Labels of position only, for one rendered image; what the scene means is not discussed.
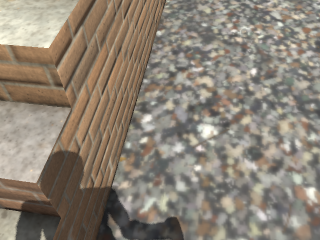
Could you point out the stairs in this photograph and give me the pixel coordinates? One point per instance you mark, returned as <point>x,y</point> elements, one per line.
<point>70,75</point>

